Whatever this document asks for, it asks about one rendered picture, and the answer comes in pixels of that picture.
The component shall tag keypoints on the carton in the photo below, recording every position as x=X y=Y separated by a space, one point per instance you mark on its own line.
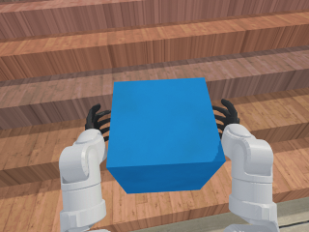
x=163 y=135

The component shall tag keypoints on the right robot forearm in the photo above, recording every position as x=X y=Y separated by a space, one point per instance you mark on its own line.
x=252 y=172

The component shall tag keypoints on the left robot forearm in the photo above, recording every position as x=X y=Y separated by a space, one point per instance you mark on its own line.
x=80 y=178

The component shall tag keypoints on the right robot hand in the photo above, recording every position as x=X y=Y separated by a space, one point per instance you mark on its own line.
x=231 y=115

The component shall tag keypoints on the left robot hand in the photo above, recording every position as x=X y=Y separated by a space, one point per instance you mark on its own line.
x=92 y=120

